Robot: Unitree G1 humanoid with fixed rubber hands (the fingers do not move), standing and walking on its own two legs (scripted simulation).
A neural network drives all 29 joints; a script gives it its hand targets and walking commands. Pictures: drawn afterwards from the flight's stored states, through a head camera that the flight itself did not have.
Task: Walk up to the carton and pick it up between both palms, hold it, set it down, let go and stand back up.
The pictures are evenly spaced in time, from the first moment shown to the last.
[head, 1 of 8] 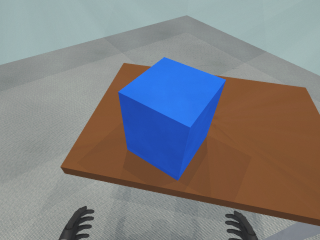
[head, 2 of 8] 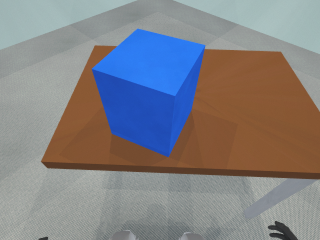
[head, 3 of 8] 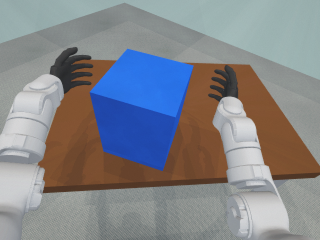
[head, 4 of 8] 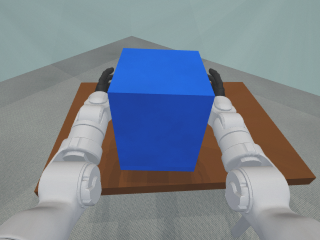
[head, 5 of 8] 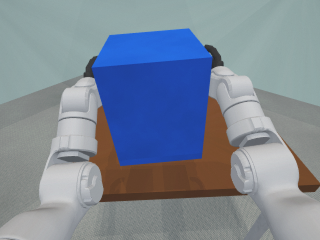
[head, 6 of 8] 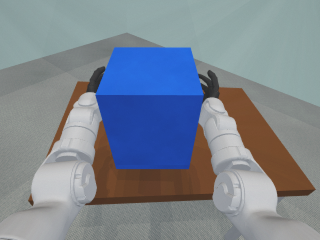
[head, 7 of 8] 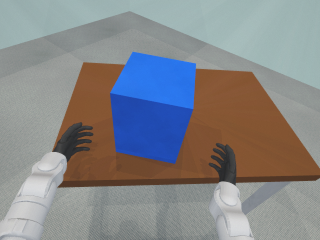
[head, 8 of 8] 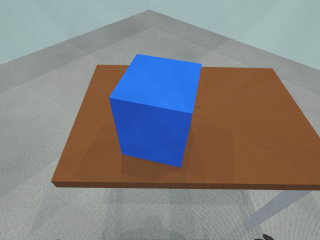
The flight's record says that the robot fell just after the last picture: no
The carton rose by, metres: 0.22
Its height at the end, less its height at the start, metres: +0.00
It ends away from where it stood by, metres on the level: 0.01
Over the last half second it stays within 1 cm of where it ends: yes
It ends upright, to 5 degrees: yes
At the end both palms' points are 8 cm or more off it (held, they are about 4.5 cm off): yes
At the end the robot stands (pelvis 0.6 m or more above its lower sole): yes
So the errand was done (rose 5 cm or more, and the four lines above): yes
